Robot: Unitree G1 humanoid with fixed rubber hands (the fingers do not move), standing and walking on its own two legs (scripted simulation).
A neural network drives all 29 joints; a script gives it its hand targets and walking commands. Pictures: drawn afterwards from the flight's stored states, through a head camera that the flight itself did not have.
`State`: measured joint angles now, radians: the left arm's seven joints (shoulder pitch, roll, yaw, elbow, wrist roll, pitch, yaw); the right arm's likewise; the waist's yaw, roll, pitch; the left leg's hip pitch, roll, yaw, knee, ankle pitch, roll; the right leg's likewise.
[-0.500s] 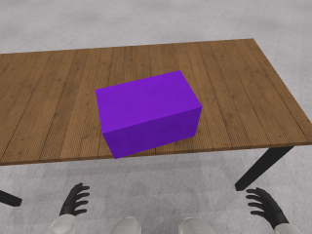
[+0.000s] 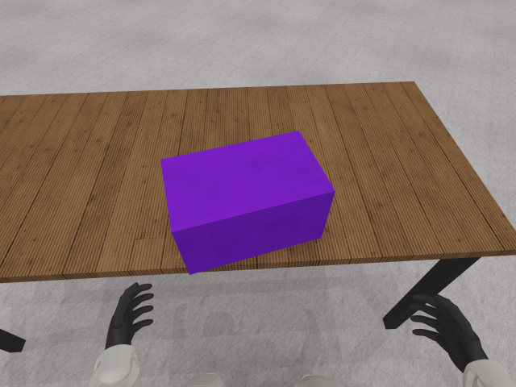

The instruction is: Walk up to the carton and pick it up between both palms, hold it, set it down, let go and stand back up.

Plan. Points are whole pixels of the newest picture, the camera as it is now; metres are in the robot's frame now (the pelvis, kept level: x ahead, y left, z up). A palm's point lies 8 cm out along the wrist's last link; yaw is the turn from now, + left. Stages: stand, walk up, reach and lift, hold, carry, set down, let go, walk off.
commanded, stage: reach and lift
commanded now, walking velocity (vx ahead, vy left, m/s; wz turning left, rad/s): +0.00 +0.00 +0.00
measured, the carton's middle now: (245, 200) +0.43 +0.05 -0.01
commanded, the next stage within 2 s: none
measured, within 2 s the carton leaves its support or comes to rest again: neither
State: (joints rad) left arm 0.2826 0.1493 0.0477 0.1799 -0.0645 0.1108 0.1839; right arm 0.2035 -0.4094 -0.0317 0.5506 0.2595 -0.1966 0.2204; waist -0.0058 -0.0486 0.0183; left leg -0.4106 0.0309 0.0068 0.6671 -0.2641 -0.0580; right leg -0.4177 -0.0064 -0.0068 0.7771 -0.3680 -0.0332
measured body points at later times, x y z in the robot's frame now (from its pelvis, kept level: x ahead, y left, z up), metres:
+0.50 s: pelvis +0.00 +0.00 +0.00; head +0.01 -0.01 +0.45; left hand +0.21 +0.20 +0.01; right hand +0.22 -0.30 +0.01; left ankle +0.05 +0.16 -0.71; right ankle +0.03 -0.09 -0.71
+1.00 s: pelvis +0.02 +0.00 +0.01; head +0.04 -0.01 +0.46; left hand +0.27 +0.20 +0.03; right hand +0.29 -0.29 +0.05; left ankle +0.05 +0.16 -0.71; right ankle +0.03 -0.09 -0.71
